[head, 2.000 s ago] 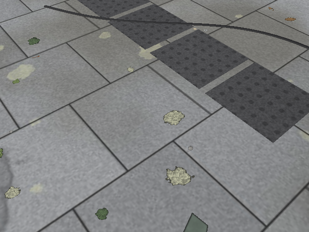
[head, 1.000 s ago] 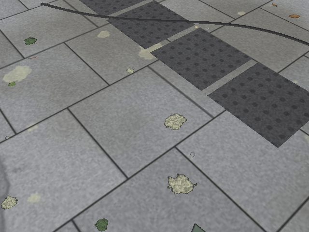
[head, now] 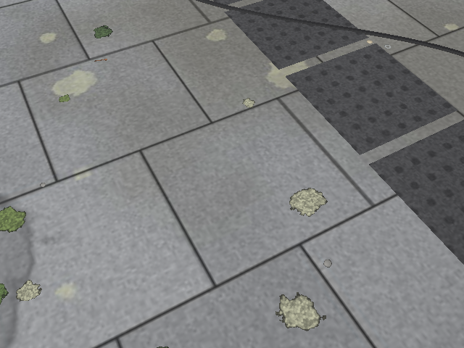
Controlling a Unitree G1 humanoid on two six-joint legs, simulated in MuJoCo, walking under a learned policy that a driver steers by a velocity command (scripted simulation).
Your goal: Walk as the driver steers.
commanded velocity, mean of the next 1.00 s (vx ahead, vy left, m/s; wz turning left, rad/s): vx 0.14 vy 0.00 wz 0.41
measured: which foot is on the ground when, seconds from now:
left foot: down 0.00-0.44, up 0.46-0.86, down 0.88-1.00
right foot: down 0.00-0.00, up 0.02-0.42, down 0.44-0.86, up 0.88-1.00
